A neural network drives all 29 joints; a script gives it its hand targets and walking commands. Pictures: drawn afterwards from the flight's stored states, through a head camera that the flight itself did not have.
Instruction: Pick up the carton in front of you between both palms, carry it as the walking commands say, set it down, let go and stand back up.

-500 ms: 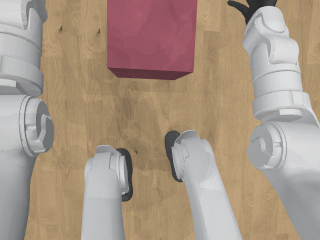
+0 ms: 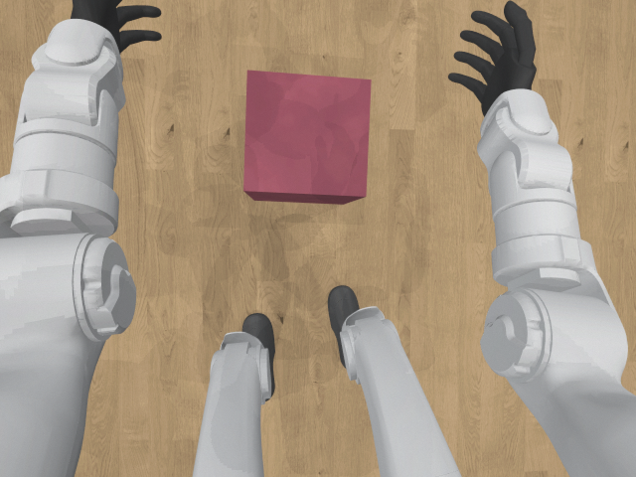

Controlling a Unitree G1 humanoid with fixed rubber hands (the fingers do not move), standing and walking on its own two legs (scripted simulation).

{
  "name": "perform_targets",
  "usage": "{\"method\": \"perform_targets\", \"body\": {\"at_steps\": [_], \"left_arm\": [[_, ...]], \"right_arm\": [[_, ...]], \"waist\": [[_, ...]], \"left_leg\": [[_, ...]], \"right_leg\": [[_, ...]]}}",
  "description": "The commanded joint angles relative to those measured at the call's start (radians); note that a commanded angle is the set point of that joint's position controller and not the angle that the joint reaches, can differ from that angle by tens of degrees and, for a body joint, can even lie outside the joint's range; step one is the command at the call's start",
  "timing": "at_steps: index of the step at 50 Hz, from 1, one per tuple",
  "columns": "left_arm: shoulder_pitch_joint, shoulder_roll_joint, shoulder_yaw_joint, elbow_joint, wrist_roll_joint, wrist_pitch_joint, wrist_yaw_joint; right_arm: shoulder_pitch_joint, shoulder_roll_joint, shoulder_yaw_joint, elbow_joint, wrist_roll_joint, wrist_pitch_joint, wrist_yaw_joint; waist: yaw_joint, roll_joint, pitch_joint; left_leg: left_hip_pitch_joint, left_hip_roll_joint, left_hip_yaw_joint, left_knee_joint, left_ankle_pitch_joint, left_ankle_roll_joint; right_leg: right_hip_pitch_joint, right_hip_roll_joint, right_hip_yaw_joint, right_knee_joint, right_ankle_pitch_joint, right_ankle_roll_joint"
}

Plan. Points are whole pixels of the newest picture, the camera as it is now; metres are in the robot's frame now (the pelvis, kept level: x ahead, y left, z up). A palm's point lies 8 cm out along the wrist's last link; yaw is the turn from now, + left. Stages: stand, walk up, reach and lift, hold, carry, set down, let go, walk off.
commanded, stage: let go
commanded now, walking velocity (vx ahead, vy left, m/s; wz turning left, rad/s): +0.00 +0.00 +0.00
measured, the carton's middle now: (303, 149) +0.53 -0.06 -0.50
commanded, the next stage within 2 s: stand in 1.46 s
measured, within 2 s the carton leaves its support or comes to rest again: neither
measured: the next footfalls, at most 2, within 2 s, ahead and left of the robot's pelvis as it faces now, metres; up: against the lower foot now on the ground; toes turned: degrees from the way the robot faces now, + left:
none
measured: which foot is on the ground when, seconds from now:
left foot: down 0.00-1.00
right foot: down 0.00-1.00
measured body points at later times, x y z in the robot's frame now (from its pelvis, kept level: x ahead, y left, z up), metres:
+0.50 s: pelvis +0.05 -0.01 +0.10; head +0.27 -0.01 +0.50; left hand +0.43 +0.19 -0.02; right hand +0.37 -0.26 +0.00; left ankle +0.05 +0.10 -0.59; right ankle +0.08 -0.12 -0.59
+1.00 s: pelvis +0.10 +0.01 +0.15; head +0.14 +0.01 +0.60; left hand +0.29 +0.23 +0.07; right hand +0.26 -0.24 +0.07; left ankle +0.05 +0.10 -0.59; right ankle +0.08 -0.12 -0.59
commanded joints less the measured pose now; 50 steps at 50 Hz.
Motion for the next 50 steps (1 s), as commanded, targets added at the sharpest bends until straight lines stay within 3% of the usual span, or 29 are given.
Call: {"method": "perform_targets", "body": {"at_steps": [1, 3, 7, 8, 12, 13, 14, 15, 16, 18, 19, 21, 22, 24, 25, 27, 29, 30, 31, 32, 33, 34, 35, 39, 43, 44, 45, 47, 50], "left_arm": [[-0.187, 0.086, 0.067, -0.108, 0.048, -0.032, 0.004], [-0.123, 0.036, 0.08, -0.122, 0.04, -0.042, 0.017], [0.061, -0.059, 0.098, -0.205, 0.078, -0.066, 0.073], [0.11, -0.069, 0.113, -0.272, 0.082, -0.076, 0.092], [0.31, -0.149, 0.063, -0.424, 0.049, -0.098, 0.134], [0.376, -0.117, 0.084, -0.471, 0.06, -0.108, 0.139], [0.434, -0.137, 0.055, -0.487, 0.044, -0.106, 0.138], [0.457, -0.116, 0.033, -0.506, 0.055, -0.106, 0.138], [0.498, -0.15, 0.03, -0.53, 0.036, -0.109, 0.138], [0.589, -0.142, 0.01, -0.549, -0.003, -0.12, 0.125], [0.65, -0.145, 0.019, -0.534, -0.003, -0.126, 0.12], [0.746, -0.156, -0.008, -0.544, -0.005, -0.143, 0.117], [0.794, -0.148, 0.012, -0.537, 0.007, -0.153, 0.108], [0.878, -0.14, -0.004, -0.515, -0.008, -0.166, 0.099], [0.897, -0.136, -0.029, -0.571, -0.008, -0.175, 0.092], [0.976, -0.161, -0.029, -0.529, -0.024, -0.187, 0.089], [1.076, -0.15, -0.024, -0.532, -0.015, -0.203, 0.085], [1.107, -0.173, -0.069, -0.523, -0.027, -0.208, 0.086], [1.132, -0.174, -0.056, -0.536, -0.036, -0.222, 0.082], [1.15, -0.144, -0.045, -0.527, -0.013, -0.224, 0.085], [1.214, -0.145, -0.043, -0.541, -0.014, -0.233, 0.086], [1.213, -0.152, -0.065, -0.575, -0.036, -0.242, 0.081], [1.242, -0.121, -0.064, -0.573, -0.018, -0.241, 0.074], [1.418, -0.134, -0.082, -0.59, -0.032, -0.247, 0.054], [1.487, -0.135, -0.128, -0.643, -0.061, -0.241, 0.04], [1.471, -0.115, -0.092, -0.674, -0.036, -0.238, 0.039], [1.515, -0.154, -0.128, -0.659, -0.063, -0.227, 0.027], [1.521, -0.154, -0.14, -0.693, -0.062, -0.208, 0.02], [1.568, -0.147, -0.16, -0.687, -0.086, -0.193, 0.004]], "right_arm": [[-0.149, -0.077, -0.018, -0.138, -0.04, -0.027, 0.015], [-0.043, -0.091, -0.007, -0.103, -0.068, -0.043, 0.041], [0.129, -0.094, 0.018, -0.16, -0.097, -0.083, 0.088], [0.158, -0.118, 0.032, -0.172, -0.106, -0.088, 0.104], [0.332, -0.148, 0.109, -0.239, -0.106, -0.108, 0.156], [0.366, -0.103, 0.152, -0.271, -0.076, -0.107, 0.164], [0.391, -0.141, 0.167, -0.286, -0.078, -0.108, 0.167], [0.491, -0.137, 0.154, -0.259, -0.076, -0.115, 0.17], [0.486, -0.175, 0.165, -0.27, -0.062, -0.121, 0.173], [0.602, -0.141, 0.217, -0.277, -0.047, -0.134, 0.182], [0.606, -0.122, 0.241, -0.287, -0.027, -0.136, 0.187], [0.71, -0.141, 0.245, -0.291, -0.01, -0.15, 0.185], [0.726, -0.143, 0.257, -0.283, -0.007, -0.155, 0.182], [0.819, -0.126, 0.271, -0.3, 0.003, -0.171, 0.178], [0.88, -0.107, 0.303, -0.287, 0.034, -0.18, 0.178], [0.911, -0.125, 0.289, -0.278, 0.018, -0.189, 0.176], [0.98, -0.119, 0.32, -0.302, 0.042, -0.206, 0.173], [1.035, -0.129, 0.313, -0.307, 0.027, -0.215, 0.172], [1.029, -0.1, 0.338, -0.319, 0.035, -0.219, 0.169], [1.098, -0.123, 0.328, -0.305, 0.037, -0.227, 0.165], [1.108, -0.107, 0.354, -0.334, 0.048, -0.232, 0.165], [1.148, -0.135, 0.33, -0.342, 0.02, -0.232, 0.159], [1.184, -0.118, 0.336, -0.347, 0.041, -0.234, 0.155], [1.288, -0.127, 0.371, -0.395, 0.047, -0.238, 0.16], [1.356, -0.152, 0.376, -0.398, 0.042, -0.231, 0.158], [1.31, -0.179, 0.368, -0.41, 0.051, -0.23, 0.163], [1.337, -0.17, 0.358, -0.396, 0.018, -0.217, 0.16], [1.321, -0.144, 0.381, -0.398, 0.056, -0.203, 0.161], [1.331, -0.182, 0.356, -0.407, 0.001, -0.174, 0.153]], "waist": [[-0.001, 0.06, -1.058], [-0.037, 0.046, -1.036], [-0.02, 0.095, -1.072], [0.017, 0.067, -1.081], [-0.007, 0.046, -1.063], [0.021, -0.018, -1.056], [0.041, -0.011, -1.016], [-0.028, -0.015, -1.003], [0.021, 0.032, -0.91], [-0.015, -0.047, -0.892], [0.02, -0.024, -0.841], [0.012, -0.037, -0.806], [0.056, -0.003, -0.739], [0.009, -0.089, -0.711], [0.031, -0.025, -0.679], [0.026, -0.073, -0.58], [0.07, -0.024, -0.535], [0.025, -0.068, -0.527], [0.064, -0.06, -0.493], [0.046, -0.07, -0.453], [0.095, -0.045, -0.457], [0.04, -0.089, -0.462], [0.065, -0.028, -0.412], [0.106, -0.004, -0.301], [0.094, 0.011, -0.204], [0.131, 0.007, -0.185], [0.101, -0.039, -0.158], [0.124, 0.026, -0.071], [0.112, -0.021, -0.002]], "left_leg": [[0.563, -0.03, 0.016, -0.141, 0.412, -0.03], [0.655, -0.029, 0.0, -0.194, 0.473, -0.037], [0.847, -0.011, -0.014, -0.248, 0.625, -0.047], [0.87, -0.012, -0.015, -0.263, 0.638, -0.049], [0.813, -0.021, 0.005, -0.363, 0.555, -0.061], [0.813, -0.026, 0.011, -0.368, 0.55, -0.048], [0.767, -0.032, 0.018, -0.409, 0.475, -0.042], [0.812, -0.024, 0.018, -0.415, 0.425, -0.045], [0.786, -0.023, 0.02, -0.445, 0.421, -0.052], [0.85, -0.019, 0.021, -0.472, 0.385, -0.039], [0.835, -0.017, 0.02, -0.487, 0.372, -0.042], [0.891, -0.009, 0.015, -0.494, 0.35, -0.035], [0.843, -0.013, 0.037, -0.526, 0.327, -0.041], [0.911, -0.006, 0.019, -0.537, 0.304, -0.022], [0.921, -0.012, 0.026, -0.554, 0.325, -0.027], [0.957, 0.007, 0.012, -0.582, 0.286, -0.022], [1.038, 0.001, 0.016, -0.601, 0.34, -0.03], [1.085, 0.013, 0.007, -0.618, 0.339, -0.028], [1.066, 0.01, 0.004, -0.636, 0.353, -0.026], [1.085, 0.015, -0.004, -0.645, 0.358, -0.023], [1.158, 0.015, -0.004, -0.661, 0.375, -0.017], [1.187, 0.021, -0.01, -0.681, 0.38, -0.022], [1.217, 0.022, -0.008, -0.703, 0.389, -0.022], [1.359, 0.034, -0.008, -0.765, 0.437, -0.041], [1.441, 0.049, -0.013, -0.816, 0.471, -0.042], [1.429, 0.052, -0.015, -0.841, 0.451, -0.045], [1.423, 0.045, -0.004, -0.833, 0.401, -0.04], [1.466, 0.054, -0.024, -0.868, 0.378, -0.04], [1.473, 0.059, -0.02, -0.881, 0.395, -0.036]], "right_leg": [[0.682, 0.029, -0.048, -0.096, 0.453, 0.047], [0.705, 0.034, -0.063, -0.133, 0.485, 0.042], [0.695, 0.032, -0.056, -0.203, 0.507, 0.022], [0.738, 0.027, -0.048, -0.213, 0.517, 0.021], [0.991, 0.016, -0.015, -0.273, 0.595, -0.005], [1.038, 0.017, -0.014, -0.275, 0.616, 0.007], [1.131, 0.003, -0.002, -0.29, 0.595, 0.003], [1.116, 0.012, -0.01, -0.302, 0.554, 0.005], [1.097, 0.002, -0.004, -0.323, 0.533, -0.005], [1.179, -0.002, 0.008, -0.366, 0.521, 0.002], [1.205, -0.006, 0.004, -0.372, 0.522, 0.0], [1.232, -0.005, 0.015, -0.388, 0.52, 0.004], [1.272, -0.02, 0.035, -0.424, 0.5, -0.002], [1.316, -0.014, 0.033, -0.435, 0.51, 0.017], [1.329, -0.021, 0.045, -0.454, 0.519, 0.007], [1.337, -0.022, 0.044, -0.476, 0.472, 0.01], [1.332, -0.02, 0.048, -0.517, 0.469, 0.01], [1.362, -0.016, 0.043, -0.522, 0.5, 0.014], [1.403, -0.022, 0.047, -0.535, 0.51, 0.015], [1.374, -0.021, 0.05, -0.546, 0.51, 0.016], [1.407, -0.018, 0.052, -0.565, 0.493, 0.016], [1.446, -0.006, 0.039, -0.569, 0.494, 0.015], [1.419, -0.014, 0.042, -0.593, 0.471, 0.015], [1.472, 0.002, 0.027, -0.664, 0.426, 0.017], [1.509, 0.018, 0.014, -0.717, 0.396, 0.002], [1.499, 0.011, 0.032, -0.741, 0.365, 0.001], [1.558, 0.012, 0.029, -0.737, 0.353, -0.001], [1.518, 0.014, 0.013, -0.758, 0.263, -0.011], [1.553, 0.028, -0.008, -0.754, 0.281, -0.002]]}}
